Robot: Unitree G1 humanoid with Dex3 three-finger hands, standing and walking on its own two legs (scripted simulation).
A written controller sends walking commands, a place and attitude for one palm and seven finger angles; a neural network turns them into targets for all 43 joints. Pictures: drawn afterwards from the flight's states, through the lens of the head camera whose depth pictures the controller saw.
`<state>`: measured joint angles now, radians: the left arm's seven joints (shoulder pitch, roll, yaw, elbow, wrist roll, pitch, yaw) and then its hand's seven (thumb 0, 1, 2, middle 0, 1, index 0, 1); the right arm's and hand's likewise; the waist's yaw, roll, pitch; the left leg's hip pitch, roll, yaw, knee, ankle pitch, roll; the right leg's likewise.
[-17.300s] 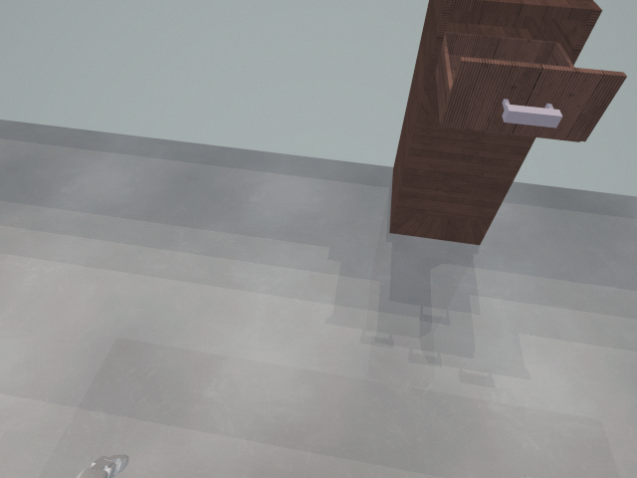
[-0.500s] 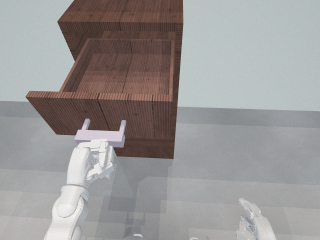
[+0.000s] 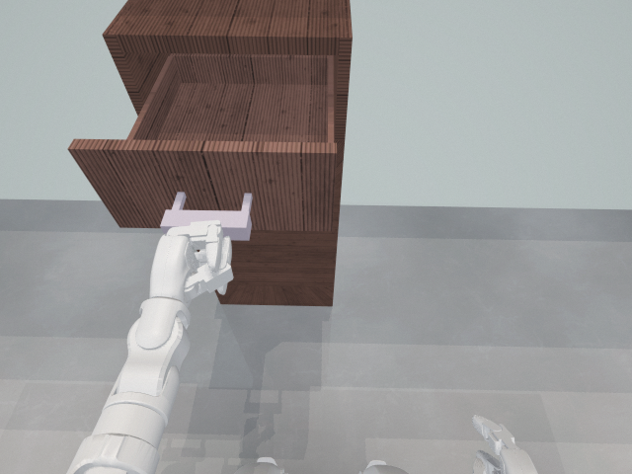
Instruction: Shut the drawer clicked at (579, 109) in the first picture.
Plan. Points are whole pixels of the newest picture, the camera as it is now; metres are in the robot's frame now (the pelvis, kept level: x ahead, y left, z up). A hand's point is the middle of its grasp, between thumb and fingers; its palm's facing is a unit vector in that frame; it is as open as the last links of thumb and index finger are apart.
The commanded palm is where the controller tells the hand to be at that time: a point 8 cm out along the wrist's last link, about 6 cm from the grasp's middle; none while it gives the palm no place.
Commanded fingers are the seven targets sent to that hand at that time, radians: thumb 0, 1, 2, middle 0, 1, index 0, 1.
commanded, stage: push the drawer shut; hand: left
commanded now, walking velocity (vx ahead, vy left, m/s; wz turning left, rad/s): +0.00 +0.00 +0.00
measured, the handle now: (210, 212) +0.44 +0.15 +0.07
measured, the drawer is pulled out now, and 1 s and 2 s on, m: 0.23 0.09 0.00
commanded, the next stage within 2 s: none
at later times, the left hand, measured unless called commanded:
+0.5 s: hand (240, 217) +0.44 +0.11 +0.06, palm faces +0.00 -1.00 -0.04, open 3.2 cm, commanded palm +0.42 +0.17 +0.07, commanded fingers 0.00 0.90 0.90 -1.40 -1.60 -1.40 -1.60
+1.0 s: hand (244, 186) +0.50 +0.11 +0.06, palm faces +0.00 -1.00 -0.03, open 3.1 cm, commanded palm +0.49 +0.17 +0.07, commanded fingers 0.00 0.90 0.90 -1.40 -1.60 -1.40 -1.60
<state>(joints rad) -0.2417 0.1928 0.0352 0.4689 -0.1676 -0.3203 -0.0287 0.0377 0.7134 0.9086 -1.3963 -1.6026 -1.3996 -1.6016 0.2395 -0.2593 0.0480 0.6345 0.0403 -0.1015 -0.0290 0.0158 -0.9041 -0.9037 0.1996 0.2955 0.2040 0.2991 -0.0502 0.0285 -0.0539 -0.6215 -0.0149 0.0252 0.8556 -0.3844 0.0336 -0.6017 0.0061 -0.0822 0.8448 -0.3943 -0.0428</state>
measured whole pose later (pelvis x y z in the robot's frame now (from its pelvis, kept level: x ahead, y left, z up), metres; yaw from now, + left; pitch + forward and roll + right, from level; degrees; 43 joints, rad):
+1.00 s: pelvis +0.00 +0.00 -0.01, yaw -1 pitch +17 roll -1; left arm -0.85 0.33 0.26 1.14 -0.09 -0.42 -0.05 0.02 0.74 0.93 -1.40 -1.60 -1.40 -1.60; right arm 0.36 -0.27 0.04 0.67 0.00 -0.03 0.00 0.01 -0.91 -0.90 0.20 0.30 0.20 0.30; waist -0.15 0.03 -0.08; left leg -0.82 0.01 0.03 0.93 -0.40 0.03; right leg -0.80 0.03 -0.08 0.90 -0.40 -0.05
